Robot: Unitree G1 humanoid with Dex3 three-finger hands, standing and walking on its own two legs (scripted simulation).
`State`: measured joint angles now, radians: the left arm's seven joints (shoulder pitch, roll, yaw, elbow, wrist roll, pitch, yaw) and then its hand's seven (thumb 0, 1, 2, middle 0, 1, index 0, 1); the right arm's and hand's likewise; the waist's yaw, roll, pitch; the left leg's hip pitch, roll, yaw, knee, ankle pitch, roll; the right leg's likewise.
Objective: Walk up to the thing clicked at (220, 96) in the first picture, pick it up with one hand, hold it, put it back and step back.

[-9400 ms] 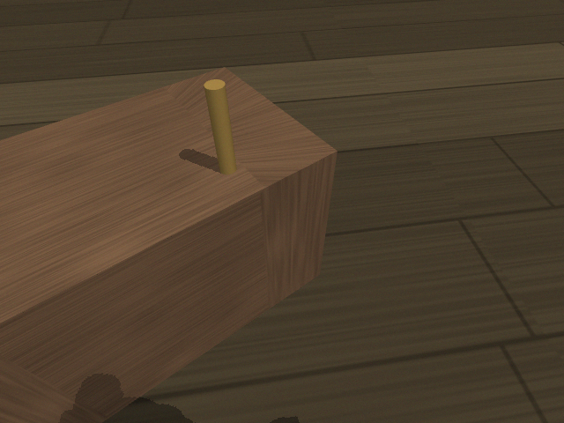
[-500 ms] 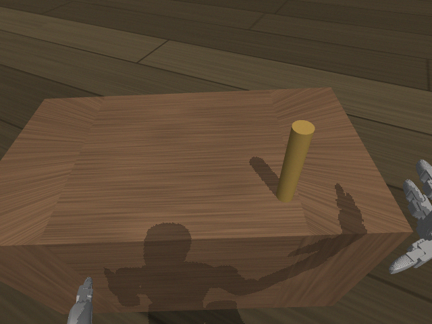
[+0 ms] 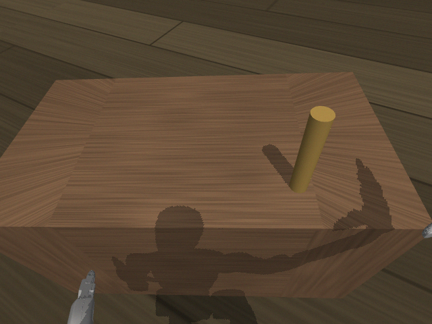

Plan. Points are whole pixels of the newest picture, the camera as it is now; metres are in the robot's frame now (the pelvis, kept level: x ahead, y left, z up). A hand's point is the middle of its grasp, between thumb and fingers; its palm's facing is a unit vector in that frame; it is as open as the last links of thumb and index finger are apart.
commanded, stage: go down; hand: right
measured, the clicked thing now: (308, 155) +0.47 -0.17 +0.02
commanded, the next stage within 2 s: approach in 1.64 s
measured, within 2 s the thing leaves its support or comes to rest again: neither
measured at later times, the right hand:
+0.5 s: hand out of the picture +0.36 -0.35 +0.09, palm faces +0.13 +0.99 +0.00, open 17.4 cm
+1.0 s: hand out of the picture +0.37 -0.36 +0.08, palm faces +0.14 +0.99 +0.00, open 17.4 cm
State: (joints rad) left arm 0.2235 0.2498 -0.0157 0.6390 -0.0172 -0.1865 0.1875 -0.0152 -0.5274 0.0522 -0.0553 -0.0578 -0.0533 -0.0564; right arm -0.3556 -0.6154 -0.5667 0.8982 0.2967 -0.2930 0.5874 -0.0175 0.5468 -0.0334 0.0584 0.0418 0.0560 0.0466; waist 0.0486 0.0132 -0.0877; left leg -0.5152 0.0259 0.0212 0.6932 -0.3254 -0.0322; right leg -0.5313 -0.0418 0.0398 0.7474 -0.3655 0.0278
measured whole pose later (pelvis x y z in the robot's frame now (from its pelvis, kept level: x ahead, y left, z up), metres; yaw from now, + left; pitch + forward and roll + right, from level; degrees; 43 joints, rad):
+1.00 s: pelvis +0.00 -0.01 -0.02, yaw +0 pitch +14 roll +3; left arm 0.29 0.27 -0.04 0.46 -0.01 -0.17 0.15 -0.02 -0.54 0.07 -0.05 -0.05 -0.05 -0.06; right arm -0.48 -0.73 -0.64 0.98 0.25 -0.25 0.60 -0.02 0.51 -0.05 0.07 0.04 0.06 0.05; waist 0.09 0.02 -0.13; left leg -0.70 0.02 0.02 0.84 -0.39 -0.04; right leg -0.73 -0.05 0.05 0.92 -0.44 0.02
